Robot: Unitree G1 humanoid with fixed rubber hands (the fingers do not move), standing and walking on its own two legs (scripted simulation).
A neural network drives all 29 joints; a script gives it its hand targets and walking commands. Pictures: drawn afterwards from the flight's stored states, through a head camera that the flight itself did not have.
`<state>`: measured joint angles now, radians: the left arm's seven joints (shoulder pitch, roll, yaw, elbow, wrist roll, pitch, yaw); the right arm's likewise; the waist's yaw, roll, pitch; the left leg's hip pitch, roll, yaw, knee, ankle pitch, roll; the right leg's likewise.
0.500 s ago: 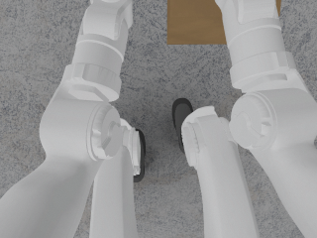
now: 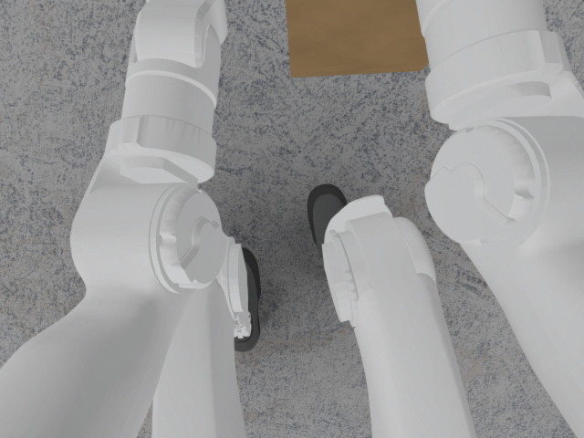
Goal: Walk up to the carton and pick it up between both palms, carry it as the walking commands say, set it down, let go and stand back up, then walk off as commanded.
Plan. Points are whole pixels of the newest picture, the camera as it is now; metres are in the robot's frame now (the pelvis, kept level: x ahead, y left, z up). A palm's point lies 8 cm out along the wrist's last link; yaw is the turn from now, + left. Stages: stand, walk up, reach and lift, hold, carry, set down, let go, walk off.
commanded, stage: set down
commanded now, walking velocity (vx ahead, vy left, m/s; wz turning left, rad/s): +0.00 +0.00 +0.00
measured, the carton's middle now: out of the picture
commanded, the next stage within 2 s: none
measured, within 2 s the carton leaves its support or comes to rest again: neither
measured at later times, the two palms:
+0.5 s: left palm out of the picture +0.57 +0.02 -0.15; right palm out of the picture +0.59 -0.18 -0.09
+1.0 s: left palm out of the picture +0.57 +0.05 -0.16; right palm out of the picture +0.58 -0.19 -0.09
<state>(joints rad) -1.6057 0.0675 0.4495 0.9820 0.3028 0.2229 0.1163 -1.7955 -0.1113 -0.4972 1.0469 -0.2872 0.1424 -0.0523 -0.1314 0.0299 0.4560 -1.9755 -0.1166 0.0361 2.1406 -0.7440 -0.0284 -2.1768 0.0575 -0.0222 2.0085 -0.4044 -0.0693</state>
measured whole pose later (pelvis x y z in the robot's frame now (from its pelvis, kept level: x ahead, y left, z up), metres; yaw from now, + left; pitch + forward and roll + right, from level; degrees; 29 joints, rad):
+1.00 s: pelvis -0.01 +0.01 -0.03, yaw +1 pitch +27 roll +2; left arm -1.59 0.19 0.42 1.14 0.20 0.20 0.06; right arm -1.77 -0.16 -0.50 1.11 -0.31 0.10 0.04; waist -0.16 0.07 0.51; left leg -1.98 -0.16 0.04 2.25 -0.74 -0.02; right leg -2.15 0.04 -0.02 2.10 -0.42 -0.05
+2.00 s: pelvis +0.00 +0.02 -0.03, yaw +1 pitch +26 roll +0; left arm -1.58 0.42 0.02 1.27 -0.16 0.17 0.04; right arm -1.77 -0.28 -0.50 1.30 -0.22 -0.05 0.16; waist -0.17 0.08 0.49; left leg -2.00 -0.18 0.04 2.28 -0.75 0.00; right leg -2.14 0.02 -0.02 2.13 -0.45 -0.04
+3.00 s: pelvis +0.02 -0.03 +0.20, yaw +6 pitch +29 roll +6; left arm -1.37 0.40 0.13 0.51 -0.12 0.44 0.07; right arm -1.33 -0.39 -0.29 0.47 0.12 0.48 -0.05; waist -0.15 -0.04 0.52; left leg -1.45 -0.14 -0.01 1.35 -0.45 0.00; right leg -1.54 -0.01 0.00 1.37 -0.34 -0.09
